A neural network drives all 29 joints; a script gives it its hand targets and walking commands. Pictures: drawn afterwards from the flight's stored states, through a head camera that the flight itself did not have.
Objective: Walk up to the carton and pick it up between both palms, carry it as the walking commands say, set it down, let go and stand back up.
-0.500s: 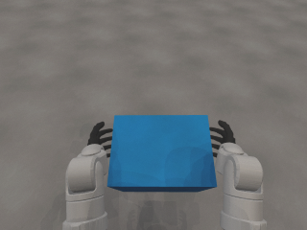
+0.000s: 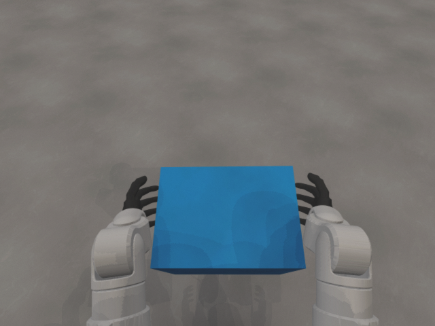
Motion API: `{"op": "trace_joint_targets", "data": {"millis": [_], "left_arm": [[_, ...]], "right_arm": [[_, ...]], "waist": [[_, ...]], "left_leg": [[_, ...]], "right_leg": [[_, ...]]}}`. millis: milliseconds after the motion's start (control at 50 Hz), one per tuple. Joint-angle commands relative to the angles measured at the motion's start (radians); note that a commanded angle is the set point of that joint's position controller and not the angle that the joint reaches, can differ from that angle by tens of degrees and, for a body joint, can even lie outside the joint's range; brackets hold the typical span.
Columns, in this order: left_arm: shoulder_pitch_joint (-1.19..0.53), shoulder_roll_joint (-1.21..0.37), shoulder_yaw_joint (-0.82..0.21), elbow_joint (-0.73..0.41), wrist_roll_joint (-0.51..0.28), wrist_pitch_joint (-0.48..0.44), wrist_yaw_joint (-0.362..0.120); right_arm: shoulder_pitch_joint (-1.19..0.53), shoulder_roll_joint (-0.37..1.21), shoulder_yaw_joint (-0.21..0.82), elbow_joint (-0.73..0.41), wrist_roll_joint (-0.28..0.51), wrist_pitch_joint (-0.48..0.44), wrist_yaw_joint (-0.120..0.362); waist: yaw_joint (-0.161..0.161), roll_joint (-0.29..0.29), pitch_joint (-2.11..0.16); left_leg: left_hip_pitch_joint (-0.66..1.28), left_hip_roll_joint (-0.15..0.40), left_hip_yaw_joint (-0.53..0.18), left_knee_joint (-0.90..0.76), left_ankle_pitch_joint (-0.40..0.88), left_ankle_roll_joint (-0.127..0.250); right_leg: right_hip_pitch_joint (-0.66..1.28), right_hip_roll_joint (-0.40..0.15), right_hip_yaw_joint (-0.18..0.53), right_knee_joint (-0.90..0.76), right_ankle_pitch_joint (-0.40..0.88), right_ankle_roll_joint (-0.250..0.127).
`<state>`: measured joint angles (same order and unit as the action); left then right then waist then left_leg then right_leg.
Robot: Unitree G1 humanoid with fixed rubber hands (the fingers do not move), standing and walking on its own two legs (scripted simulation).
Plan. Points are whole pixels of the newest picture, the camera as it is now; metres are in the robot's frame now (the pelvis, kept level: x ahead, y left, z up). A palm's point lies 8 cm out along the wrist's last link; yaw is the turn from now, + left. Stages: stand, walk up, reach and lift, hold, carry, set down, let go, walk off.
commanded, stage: carry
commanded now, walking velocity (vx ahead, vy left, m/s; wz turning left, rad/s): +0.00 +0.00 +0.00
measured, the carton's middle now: (226, 226) +0.31 +0.00 -0.04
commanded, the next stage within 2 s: none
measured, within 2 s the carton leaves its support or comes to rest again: neither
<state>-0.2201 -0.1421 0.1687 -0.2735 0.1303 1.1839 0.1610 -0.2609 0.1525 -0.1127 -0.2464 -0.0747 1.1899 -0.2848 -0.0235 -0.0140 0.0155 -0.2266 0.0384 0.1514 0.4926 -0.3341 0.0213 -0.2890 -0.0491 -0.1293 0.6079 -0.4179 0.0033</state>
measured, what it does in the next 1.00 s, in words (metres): steps on the spot: right foot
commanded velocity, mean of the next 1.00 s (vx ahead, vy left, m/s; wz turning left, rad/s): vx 0.00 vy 0.00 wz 0.00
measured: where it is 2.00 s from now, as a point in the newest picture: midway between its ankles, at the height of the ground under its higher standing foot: outside the picture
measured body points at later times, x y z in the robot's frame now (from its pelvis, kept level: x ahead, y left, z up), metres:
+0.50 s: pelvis +0.04 +0.00 +0.00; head +0.07 +0.01 +0.45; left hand +0.34 +0.16 +0.04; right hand +0.34 -0.16 +0.05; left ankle -0.05 +0.10 -0.73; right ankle +0.00 -0.11 -0.73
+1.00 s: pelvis +0.05 +0.01 +0.00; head +0.07 +0.02 +0.44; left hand +0.34 +0.18 +0.02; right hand +0.35 -0.14 +0.03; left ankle -0.06 +0.10 -0.73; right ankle +0.00 -0.11 -0.73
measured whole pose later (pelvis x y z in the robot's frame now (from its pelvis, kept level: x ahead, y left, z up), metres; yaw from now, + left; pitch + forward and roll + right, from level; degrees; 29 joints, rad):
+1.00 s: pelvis +0.05 +0.01 +0.00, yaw +1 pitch +5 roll -1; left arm -0.15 -0.13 0.15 -0.07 0.20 0.91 0.07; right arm -0.17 0.14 -0.12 -0.04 -0.18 0.90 -0.10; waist -0.01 0.00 -0.07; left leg -0.17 0.05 0.14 0.51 -0.42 0.01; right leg -0.28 -0.07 -0.17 0.56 -0.33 0.00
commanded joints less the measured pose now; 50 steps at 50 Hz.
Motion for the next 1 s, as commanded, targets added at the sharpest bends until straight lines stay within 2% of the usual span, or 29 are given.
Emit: {"op": "trace_joint_targets", "data": {"millis": [0,60,140,160,180,200,220,300,340,380,420,440,460,480,500,540,600,640,680,700,740,760,780,820,840,860,880,920,980], "left_arm": [[-0.54,-1.002,-0.775,-0.093,-0.475,-0.025,-0.345],[-0.575,-1.008,-0.776,-0.108,-0.482,-0.027,-0.34],[-0.567,-0.987,-0.759,-0.089,-0.467,-0.048,-0.346],[-0.574,-0.947,-0.669,0.079,-0.394,-0.081,-0.351],[-0.56,-1.001,-0.783,-0.102,-0.472,-0.072,-0.345],[-0.553,-0.955,-0.69,0.034,-0.39,-0.103,-0.349],[-0.581,-1.008,-0.78,-0.092,-0.469,-0.08,-0.344],[-0.513,-0.966,-0.734,-0.03,-0.428,-0.089,-0.348],[-0.485,-0.938,-0.713,-0.021,-0.413,-0.085,-0.34],[-0.471,-0.919,-0.698,0.002,-0.383,-0.129,-0.345],[-0.518,-0.905,-0.642,0.078,-0.336,-0.17,-0.343],[-0.538,-0.932,-0.729,-0.068,-0.404,-0.169,-0.347],[-0.501,-0.917,-0.668,0.076,-0.339,-0.182,-0.349],[-0.586,-0.998,-0.813,-0.188,-0.474,-0.157,-0.345],[-0.525,-0.931,-0.653,0.08,-0.346,-0.181,-0.347],[-0.511,-0.931,-0.707,-0.025,-0.377,-0.196,-0.343],[-0.455,-0.921,-0.674,0.035,-0.346,-0.211,-0.337],[-0.507,-0.929,-0.755,-0.124,-0.396,-0.221,-0.333],[-0.418,-0.867,-0.658,0.036,-0.315,-0.247,-0.336],[-0.442,-0.85,-0.633,0.091,-0.275,-0.288,-0.341],[-0.511,-0.926,-0.793,-0.184,-0.414,-0.263,-0.342],[-0.475,-0.889,-0.694,0.021,-0.313,-0.272,-0.339],[-0.516,-0.914,-0.791,-0.179,-0.408,-0.248,-0.334],[-0.385,-0.877,-0.7,0.019,-0.323,-0.256,-0.341],[-0.382,-0.883,-0.716,-0.01,-0.326,-0.265,-0.339],[-0.401,-0.827,-0.615,0.145,-0.247,-0.295,-0.341],[-0.436,-0.877,-0.742,-0.062,-0.344,-0.288,-0.339],[-0.388,-0.843,-0.633,0.148,-0.258,-0.31,-0.35],[-0.445,-0.867,-0.7,0.059,-0.299,-0.35,-0.354]], "right_arm": [[-0.506,0.926,0.655,-0.102,0.383,-0.023,0.48],[-0.462,0.941,0.681,-0.099,0.384,-0.004,0.479],[-0.478,0.928,0.639,-0.048,0.372,-0.034,0.493],[-0.436,0.895,0.525,0.159,0.279,-0.067,0.494],[-0.493,0.928,0.641,-0.066,0.379,-0.063,0.491],[-0.453,0.892,0.546,0.092,0.291,-0.095,0.492],[-0.519,0.942,0.649,-0.08,0.384,-0.077,0.486],[-0.438,0.914,0.655,-0.036,0.347,-0.083,0.476],[-0.397,0.894,0.638,-0.014,0.339,-0.078,0.472],[-0.429,0.874,0.614,-0.011,0.322,-0.122,0.482],[-0.412,0.854,0.511,0.125,0.249,-0.167,0.481],[-0.429,0.895,0.608,0.0,0.323,-0.163,0.485],[-0.423,0.855,0.542,0.094,0.26,-0.183,0.486],[-0.504,0.919,0.7,-0.189,0.386,-0.155,0.475],[-0.409,0.861,0.56,0.082,0.252,-0.178,0.476],[-0.408,0.893,0.654,-0.018,0.314,-0.18,0.475],[-0.436,0.868,0.633,-0.021,0.303,-0.204,0.474],[-0.438,0.879,0.679,-0.111,0.348,-0.212,0.477],[-0.36,0.832,0.586,0.075,0.264,-0.237,0.477],[-0.341,0.804,0.526,0.141,0.2,-0.28,0.478],[-0.412,0.873,0.703,-0.14,0.338,-0.256,0.475],[-0.359,0.828,0.584,0.054,0.241,-0.272,0.479],[-0.345,0.857,0.682,-0.105,0.314,-0.236,0.469],[-0.35,0.802,0.633,-0.035,0.256,-0.257,0.466],[-0.362,0.805,0.648,-0.065,0.271,-0.264,0.469],[-0.312,0.754,0.531,0.144,0.173,-0.287,0.475],[-0.369,0.818,0.641,-0.05,0.276,-0.283,0.478],[-0.334,0.773,0.541,0.152,0.18,-0.311,0.477],[-0.365,0.782,0.573,0.073,0.198,-0.347,0.481]], "waist": [[0.023,0.12,-0.49],[0.004,-0.133,-0.488],[0.012,0.049,-0.535],[0.012,0.081,-0.508],[0.015,0.136,-0.507],[0.017,0.136,-0.48],[0.013,0.106,-0.48],[0.011,-0.101,-0.49],[0.007,-0.078,-0.528],[0.01,0.003,-0.519],[0.015,0.21,-0.445],[0.014,0.221,-0.451],[0.018,0.159,-0.437],[0.007,0.103,-0.455],[0.01,0.046,-0.495],[0.003,-0.142,-0.47],[0.01,-0.083,-0.549],[0.006,0.082,-0.522],[0.012,0.166,-0.503],[0.013,0.167,-0.484],[0.008,0.096,-0.483],[0.01,0.095,-0.483],[0.004,-0.038,-0.495],[0.006,-0.105,-0.514],[0.002,-0.075,-0.522],[0.007,-0.032,-0.503],[0.008,0.064,-0.495],[0.012,0.145,-0.442],[0.021,0.173,-0.402]], "left_leg": [[0.269,0.178,-0.098,0.098,0.888,0.045],[0.056,0.067,-0.058,0.033,0.288,-0.004],[0.218,0.124,-0.102,0.069,0.773,0.004],[0.249,0.142,-0.094,0.09,0.945,0.006],[0.299,0.154,-0.107,0.101,1.017,0.022],[0.287,0.153,-0.077,0.11,1.003,0.015],[0.248,0.148,-0.093,0.103,0.925,0.001],[-0.055,0.029,-0.01,0.063,0.298,-0.021],[0.009,0.009,0.009,-0.02,0.472,-0.012],[0.271,0.079,-0.074,0.041,0.841,0.026],[0.456,0.18,-0.122,0.091,1.228,0.056],[0.458,0.188,-0.11,0.104,1.148,0.036],[0.312,0.17,-0.091,0.092,1.018,0.007],[0.193,0.152,-0.108,0.092,0.809,-0.003],[0.096,0.112,-0.082,0.121,0.643,-0.019],[-0.044,0.039,-0.018,0.038,0.228,-0.036],[0.1,0.042,-0.024,-0.024,0.501,-0.021],[0.262,0.093,-0.066,0.045,0.891,-0.008],[0.4,0.155,-0.099,0.105,1.142,0.018],[0.379,0.16,-0.091,0.119,1.144,0.009],[0.235,0.136,-0.091,0.12,0.881,-0.004],[0.137,0.107,-0.071,0.151,0.792,-0.019],[0.037,0.062,-0.032,0.175,0.6,-0.029],[-0.015,0.04,-0.033,0.023,0.353,-0.021],[0.055,0.032,-0.026,-0.007,0.43,-0.017],[0.137,0.051,-0.034,-0.035,0.577,-0.019],[0.245,0.1,-0.086,-0.009,0.815,-0.005],[0.436,0.187,-0.146,0.068,1.178,0.04],[0.278,0.167,-0.11,0.087,1.04,0.014]], "right_leg": [[0.111,-0.048,0.027,-0.201,0.366,-0.006],[0.294,-0.164,0.097,-0.059,1.172,-0.067],[0.153,-0.094,0.062,-0.01,0.773,-0.034],[0.104,-0.063,0.023,-0.006,0.654,-0.02],[0.045,-0.037,0.001,-0.059,0.479,-0.009],[0.067,-0.034,-0.006,-0.115,0.447,-0.003],[0.104,-0.044,0.008,-0.114,0.521,-0.015],[0.389,-0.138,0.067,-0.013,1.31,-0.044],[0.39,-0.115,0.048,0.088,1.33,-0.037],[0.082,-0.066,0.013,0.083,0.822,-0.002],[-0.147,0.001,-0.035,-0.12,0.096,0.02],[-0.093,-0.02,-0.029,-0.216,0.155,0.016],[0.048,-0.029,-0.028,-0.218,0.312,0.014],[0.173,-0.046,-0.003,-0.189,0.504,-0.001],[0.294,-0.089,0.028,-0.125,0.853,-0.017],[0.41,-0.155,0.057,-0.025,1.353,-0.069],[0.331,-0.131,0.051,0.034,1.184,-0.041],[0.1,-0.066,-0.002,0.044,0.738,-0.011],[-0.015,-0.011,-0.051,-0.087,0.339,-0.006],[0.0,-0.015,-0.061,-0.149,0.316,-0.003],[0.153,-0.044,-0.034,-0.149,0.56,-0.019],[0.242,-0.06,-0.013,-0.104,0.797,-0.028],[0.329,-0.087,-0.001,-0.053,1.057,-0.048],[0.383,-0.139,0.036,0.022,1.216,-0.071],[0.337,-0.123,0.028,0.038,1.196,-0.059],[0.232,-0.112,0.024,0.064,1.005,-0.053],[0.103,-0.081,-0.004,0.08,0.694,-0.034],[-0.128,-0.019,-0.039,-0.013,0.162,-0.019],[0.028,-0.045,-0.019,-0.15,0.337,-0.018]]}}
